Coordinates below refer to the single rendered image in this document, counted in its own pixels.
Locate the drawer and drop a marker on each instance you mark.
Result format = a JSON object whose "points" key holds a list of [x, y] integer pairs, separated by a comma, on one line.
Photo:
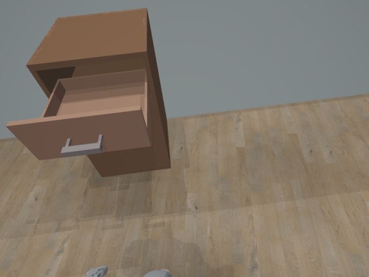
{"points": [[116, 105]]}

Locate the cabinet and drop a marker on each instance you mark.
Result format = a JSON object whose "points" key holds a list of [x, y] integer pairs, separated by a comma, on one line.
{"points": [[103, 43]]}

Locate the handle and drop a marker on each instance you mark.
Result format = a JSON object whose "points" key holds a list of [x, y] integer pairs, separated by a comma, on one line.
{"points": [[85, 149]]}

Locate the robot left hand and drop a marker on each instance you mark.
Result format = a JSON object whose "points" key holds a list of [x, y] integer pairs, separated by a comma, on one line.
{"points": [[97, 272]]}

